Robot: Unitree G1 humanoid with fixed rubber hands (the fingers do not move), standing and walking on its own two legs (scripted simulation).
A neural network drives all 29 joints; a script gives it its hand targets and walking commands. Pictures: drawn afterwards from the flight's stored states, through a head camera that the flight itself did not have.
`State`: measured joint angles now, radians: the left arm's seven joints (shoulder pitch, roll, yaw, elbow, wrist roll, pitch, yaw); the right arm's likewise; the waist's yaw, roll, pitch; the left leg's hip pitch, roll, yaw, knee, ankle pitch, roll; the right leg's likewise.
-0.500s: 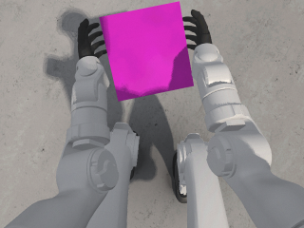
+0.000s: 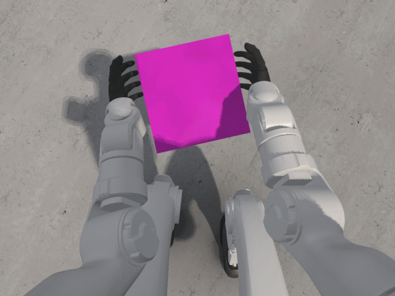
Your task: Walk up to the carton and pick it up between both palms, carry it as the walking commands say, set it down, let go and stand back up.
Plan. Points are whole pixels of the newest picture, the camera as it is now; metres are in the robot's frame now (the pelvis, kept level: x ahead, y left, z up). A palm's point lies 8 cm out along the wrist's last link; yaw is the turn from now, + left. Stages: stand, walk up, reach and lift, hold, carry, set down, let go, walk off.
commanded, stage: reach and lift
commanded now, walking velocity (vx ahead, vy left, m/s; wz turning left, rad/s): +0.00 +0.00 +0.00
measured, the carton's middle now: (192, 102) +0.48 +0.07 -0.15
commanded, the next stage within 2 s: none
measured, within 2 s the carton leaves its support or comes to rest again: neither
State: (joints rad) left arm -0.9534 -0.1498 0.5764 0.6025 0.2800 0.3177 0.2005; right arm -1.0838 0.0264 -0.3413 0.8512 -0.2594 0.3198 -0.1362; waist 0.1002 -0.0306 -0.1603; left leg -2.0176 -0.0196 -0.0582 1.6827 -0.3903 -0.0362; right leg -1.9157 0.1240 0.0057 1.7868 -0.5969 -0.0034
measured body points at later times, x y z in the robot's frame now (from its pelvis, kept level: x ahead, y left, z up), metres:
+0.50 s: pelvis +0.01 +0.00 +0.06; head +0.22 +0.02 +0.46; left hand +0.44 +0.20 +0.01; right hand +0.49 -0.06 +0.00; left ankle +0.14 +0.13 -0.47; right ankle +0.08 -0.10 -0.47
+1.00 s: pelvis +0.03 +0.01 +0.12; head +0.20 +0.03 +0.54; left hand +0.42 +0.20 +0.08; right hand +0.48 -0.06 +0.07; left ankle +0.14 +0.13 -0.47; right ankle +0.08 -0.10 -0.47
